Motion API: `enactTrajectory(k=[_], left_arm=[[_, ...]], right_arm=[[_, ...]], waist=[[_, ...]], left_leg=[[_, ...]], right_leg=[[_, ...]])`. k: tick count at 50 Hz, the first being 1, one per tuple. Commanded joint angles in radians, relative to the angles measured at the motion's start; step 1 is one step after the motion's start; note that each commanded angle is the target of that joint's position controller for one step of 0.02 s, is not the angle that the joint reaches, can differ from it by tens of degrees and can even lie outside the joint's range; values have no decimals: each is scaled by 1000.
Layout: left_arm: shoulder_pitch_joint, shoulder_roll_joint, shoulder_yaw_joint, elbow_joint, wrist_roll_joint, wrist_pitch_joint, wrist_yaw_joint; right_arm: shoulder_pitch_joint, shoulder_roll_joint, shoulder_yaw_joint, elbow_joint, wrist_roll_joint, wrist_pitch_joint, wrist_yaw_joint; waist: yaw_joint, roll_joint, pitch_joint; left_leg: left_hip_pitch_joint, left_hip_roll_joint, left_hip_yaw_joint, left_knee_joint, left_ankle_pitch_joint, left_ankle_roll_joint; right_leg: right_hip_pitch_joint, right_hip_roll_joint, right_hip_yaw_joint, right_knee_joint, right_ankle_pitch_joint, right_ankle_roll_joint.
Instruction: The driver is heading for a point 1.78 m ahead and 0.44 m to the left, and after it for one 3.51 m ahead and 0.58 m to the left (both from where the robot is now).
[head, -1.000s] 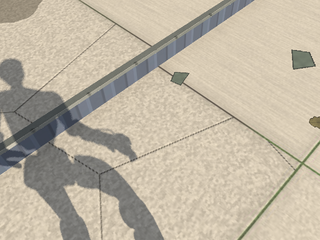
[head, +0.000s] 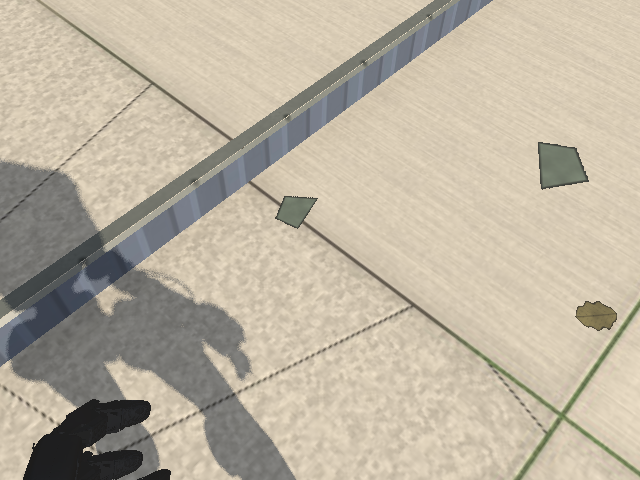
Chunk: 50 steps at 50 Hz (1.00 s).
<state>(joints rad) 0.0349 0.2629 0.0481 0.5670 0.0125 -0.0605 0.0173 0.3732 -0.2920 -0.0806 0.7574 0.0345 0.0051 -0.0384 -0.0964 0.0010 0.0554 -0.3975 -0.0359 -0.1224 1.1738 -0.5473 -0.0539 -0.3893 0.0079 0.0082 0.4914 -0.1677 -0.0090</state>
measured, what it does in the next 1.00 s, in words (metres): walks ahead, turning left: left foot, then right foot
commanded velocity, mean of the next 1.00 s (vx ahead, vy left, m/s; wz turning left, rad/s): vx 0.05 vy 0.00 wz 0.57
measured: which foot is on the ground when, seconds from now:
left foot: up 0.00-0.26, down 0.28-0.74, up 0.76-0.98, down 1.00-1.00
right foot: down 0.00-0.28, up 0.30-0.70, down 0.72-1.00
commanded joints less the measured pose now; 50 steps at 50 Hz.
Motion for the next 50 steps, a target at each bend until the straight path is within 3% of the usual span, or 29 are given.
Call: enactTrajectory(k=[1, 3, 6, 9, 12, 13, 14, 15, 16, 17, 18, 19, 20, 22, 26, 32, 35, 36, 37, 38, 39, 40, 42, 43, 45, 46, 48, 49, 50], left_arm=[[31, 72, 33, -28, -1, 11, 7], [10, 115, 52, 6, 4, 2, 5], [-20, 160, 72, 36, -7, -2, 6], [-49, 187, 80, 50, -33, 2, -6], [-25, 208, 91, 67, -55, 8, -16], [-12, 199, 91, 75, -61, 12, -19], [33, 168, 85, 90, -54, 15, -26], [73, 107, 63, 54, -6, 19, -33], [59, 117, 54, 19, 8, 17, -29], [-10, 180, 66, 20, -13, 17, -26], [-30, 180, 65, 15, -21, 16, -20], [-18, 178, 65, 32, -7, 17, -10], [-11, 189, 69, 36, 0, 20, -4], [25, 176, 64, 63, -4, 27, -10], [55, 124, 40, 91, -11, 46, -9], [46, 127, 35, 72, -15, 51, -18], [106, 103, 32, 81, -5, 34, -31], [110, 137, 35, 72, 17, 30, -30], [65, 214, 45, 57, 34, 31, -25], [49, 169, 32, 59, 44, 29, -23], [27, 144, 25, 49, 34, 24, -20], [40, 150, 28, 58, 22, 24, -15], [52, 157, 29, 68, 0, 24, -6], [50, 149, 26, 73, -3, 29, -5], [58, 108, 14, 85, -3, 40, -12], [69, 110, 14, 92, -13, 49, -17], [93, 184, 40, 86, -36, 63, -20], [102, 205, 48, 79, -42, 62, -20], [87, 201, 48, 65, -39, 56, -21]], right_arm=[[27, -99, -32, -91, 9, 35, -4], [-55, -50, -17, -150, -8, 44, 3], [-97, -47, -11, -178, -17, 40, 33], [-136, -96, -23, -191, -10, 56, 63], [-184, -141, -45, -225, -7, 69, 76], [-158, -159, -58, -222, -10, 68, 71], [-68, -210, -84, -203, -17, 64, 55], [-32, -356, -117, -227, -12, 58, 32], [-79, -366, -99, -280, -53, 28, 40], [-92, -305, -86, -285, -46, 5, 53], [-117, -283, -77, -272, -29, -7, 49], [-157, -257, -70, -274, -12, -4, 41], [-213, -243, -61, -287, -9, 7, 29], [-266, -229, -53, -311, -32, 19, 12], [-248, -209, -43, -294, -34, 28, 0], [-261, -173, -22, -276, -44, 37, 19], [-283, -129, -3, -263, -31, 36, 23], [-240, -92, 7, -252, -39, 30, 21], [-167, -73, 11, -250, -48, 24, 21], [-210, -120, -3, -258, -50, 17, 15], [-241, -164, -19, -251, -42, 17, 11], [-264, -158, -23, -244, -38, 20, 8], [-254, -121, -19, -224, -36, 30, 7], [-240, -89, -9, -211, -33, 32, 10], [-241, -16, 17, -193, -37, 27, 14], [-242, -8, 17, -185, -37, 23, 14], [-216, -68, -4, -164, -31, 21, 9], [-202, -105, -15, -164, -32, 20, 5], [-181, -132, -23, -168, -37, 19, -1]], waist=[[60, -111, -105], [63, -134, -49], [58, -114, -105], [60, -109, -114], [61, -86, -107], [41, -52, -121], [4, 36, -157], [39, 364, -165], [50, 364, -323], [8, 189, -313], [36, 141, -246], [62, 73, -207], [90, 81, -185], [115, 87, -201], [97, 78, -230], [68, 154, -172], [117, 155, -155], [101, 75, -148], [21, -145, -122], [47, -244, -100], [69, -204, -78], [84, -180, -79], [94, -147, -85], [87, -130, -90], [97, -145, -110], [98, -165, -110], [97, -184, -111], [100, -163, -128], [93, -120, -151]], left_leg=[[-239, 132, 52, 109, 78, -36], [-213, 154, 84, -35, 129, -41], [-118, 164, 96, -240, 299, -7], [-21, 141, 141, -377, 383, 31], [49, 102, 184, -508, 374, 76], [132, 66, 204, -575, 409, 103], [304, 43, 165, -641, 520, 152], [498, 277, -223, -702, 1030, 282], [560, 411, -561, -776, 848, 477], [526, 384, -485, -822, 727, 441], [465, 334, -415, -823, 637, 386], [412, 290, -366, -824, 574, 337], [333, 260, -324, -823, 581, 313], [265, 222, -266, -810, 687, 303], [211, 199, -223, -769, 724, 295], [139, 194, -293, -750, 523, 274], [101, 144, -288, -700, 460, 211], [63, 88, -243, -633, 343, 148], [-9, -41, -94, -507, 136, 79], [13, -34, -43, -436, 20, 35], [17, -4, -37, -356, 17, 12], [-16, -4, -29, -314, 24, -1], [-52, 24, -33, -261, 28, -31], [-31, 31, -11, -295, 31, -39], [60, 49, 30, -476, 67, -46], [100, 32, 58, -588, 134, -48], [170, -7, 99, -742, 306, -28], [206, 7, 83, -745, 340, -5], [268, 50, 62, -711, 429, 22]], right_leg=[[257, -287, 160, -176, 400, -186], [164, -295, 78, -234, 392, -196], [188, -313, -2, -233, 403, -200], [197, -311, -90, -189, 359, -159], [230, -315, -138, -78, 296, -106], [212, -288, -175, 22, 293, -72], [122, -232, -212, 215, 249, -22], [-169, -92, -257, 572, -388, 68], [-344, 20, -9, 803, -567, 85], [-364, -11, 76, 824, -487, 62], [-363, -26, 91, 775, -404, 39], [-345, -46, 99, 704, -341, 36], [-290, -48, 102, 636, -293, 38], [-200, -16, 76, 583, -231, 59], [-101, -8, 57, 435, -178, 99], [-1, -10, 40, 270, -181, 76], [161, -10, 17, -18, -8, 31], [221, -103, 111, -89, 99, -1], [215, -259, 294, -138, 223, -103], [105, -354, 421, -201, 182, -229], [106, -337, 401, -204, 132, -241], [147, -304, 369, -193, 114, -222], [216, -278, 312, -159, 177, -200], [222, -248, 264, -141, 232, -186], [228, -186, 199, -110, 301, -163], [237, -161, 196, -91, 321, -157], [242, -153, 243, -61, 368, -153], [225, -160, 280, -57, 343, -144], [166, -152, 290, -32, 309, -127]])
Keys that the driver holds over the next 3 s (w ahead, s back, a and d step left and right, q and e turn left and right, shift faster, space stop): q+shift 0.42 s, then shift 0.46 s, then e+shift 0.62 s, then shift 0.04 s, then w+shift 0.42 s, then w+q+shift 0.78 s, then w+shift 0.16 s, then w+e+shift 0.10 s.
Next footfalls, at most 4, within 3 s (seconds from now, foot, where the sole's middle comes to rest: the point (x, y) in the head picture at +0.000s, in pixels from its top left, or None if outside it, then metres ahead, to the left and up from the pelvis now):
0.28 left None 0.17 0.15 -0.77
0.72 right None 0.27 -0.06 -0.77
1.00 left None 0.10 0.14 -0.77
1.32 right None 0.25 -0.10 -0.77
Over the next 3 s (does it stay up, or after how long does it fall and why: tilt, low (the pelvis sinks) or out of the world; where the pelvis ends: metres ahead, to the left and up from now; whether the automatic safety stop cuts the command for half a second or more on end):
stays up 1.07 0.18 0.01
